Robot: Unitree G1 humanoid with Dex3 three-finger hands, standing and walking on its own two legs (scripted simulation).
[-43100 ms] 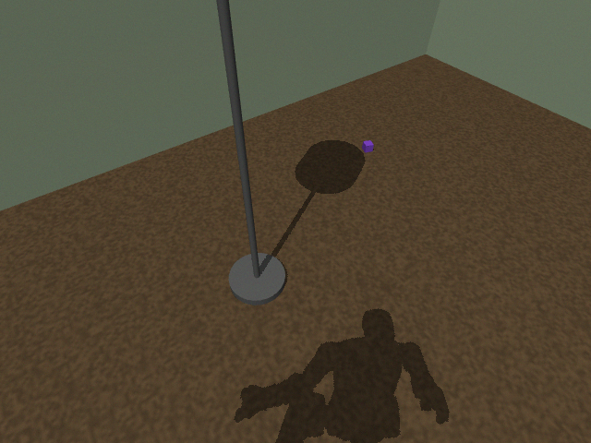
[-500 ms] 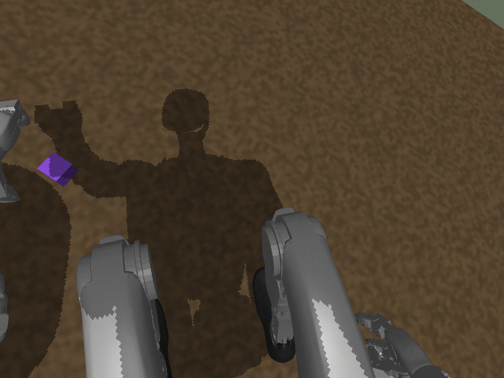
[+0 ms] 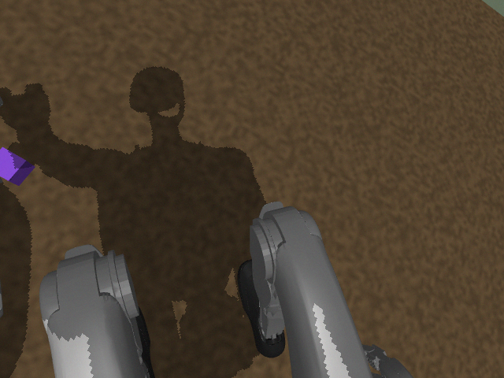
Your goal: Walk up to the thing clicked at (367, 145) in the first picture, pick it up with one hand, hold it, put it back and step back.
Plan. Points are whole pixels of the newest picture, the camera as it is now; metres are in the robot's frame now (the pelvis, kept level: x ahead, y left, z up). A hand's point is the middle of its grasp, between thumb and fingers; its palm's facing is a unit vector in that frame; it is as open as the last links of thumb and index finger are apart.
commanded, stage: home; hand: left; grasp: from above
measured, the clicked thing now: (11, 167) +0.50 +0.33 -0.30
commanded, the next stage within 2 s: none
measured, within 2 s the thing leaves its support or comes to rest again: neither
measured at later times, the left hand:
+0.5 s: hand out of the picture +0.33 +0.28 +0.04, palm faces -0.23 -0.68 -0.70, open 7.8 cm
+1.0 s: hand out of the picture +0.25 +0.22 +0.26, palm faces +0.18 -0.95 -0.25, open 7.4 cm
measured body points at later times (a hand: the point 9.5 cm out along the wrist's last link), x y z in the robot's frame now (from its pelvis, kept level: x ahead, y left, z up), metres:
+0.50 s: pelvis +0.01 +0.00 +0.15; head +0.17 +0.05 +0.57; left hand +0.34 +0.31 +0.09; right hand +0.21 -0.25 +0.04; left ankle +0.08 +0.13 -0.29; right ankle +0.11 -0.13 -0.29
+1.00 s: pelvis +0.06 +0.00 +0.34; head +0.13 +0.03 +0.78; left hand +0.24 +0.27 +0.28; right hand +0.25 -0.21 +0.25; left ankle +0.08 +0.13 -0.29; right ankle +0.11 -0.13 -0.29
